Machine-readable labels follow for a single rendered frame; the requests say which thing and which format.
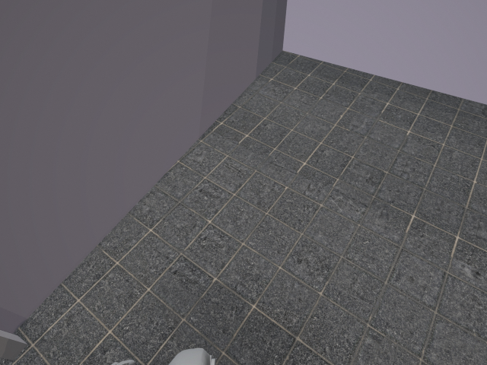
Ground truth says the panel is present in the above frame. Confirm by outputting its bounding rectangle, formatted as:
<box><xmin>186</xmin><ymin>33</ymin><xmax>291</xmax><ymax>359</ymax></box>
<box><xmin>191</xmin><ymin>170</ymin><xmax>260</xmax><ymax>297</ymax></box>
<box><xmin>0</xmin><ymin>330</ymin><xmax>27</xmax><ymax>360</ymax></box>

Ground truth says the left robot thigh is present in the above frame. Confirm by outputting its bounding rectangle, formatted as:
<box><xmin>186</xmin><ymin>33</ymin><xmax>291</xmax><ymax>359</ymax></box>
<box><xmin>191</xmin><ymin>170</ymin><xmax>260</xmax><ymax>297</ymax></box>
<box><xmin>169</xmin><ymin>348</ymin><xmax>216</xmax><ymax>365</ymax></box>

